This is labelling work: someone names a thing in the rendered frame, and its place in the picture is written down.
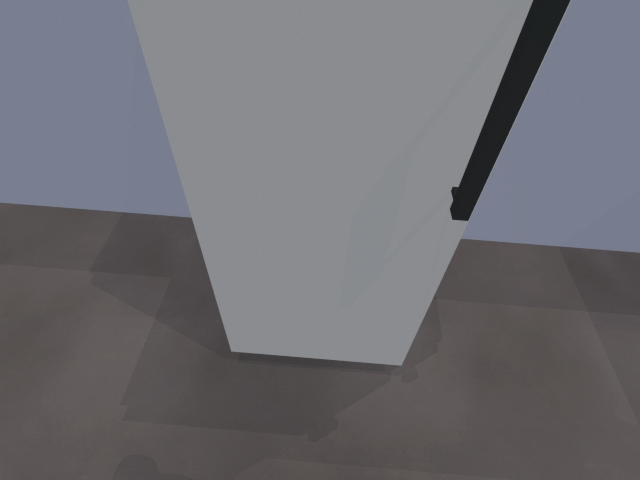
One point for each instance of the handle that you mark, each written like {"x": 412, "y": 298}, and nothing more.
{"x": 533, "y": 42}

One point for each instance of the fridge door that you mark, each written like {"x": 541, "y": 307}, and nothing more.
{"x": 317, "y": 143}

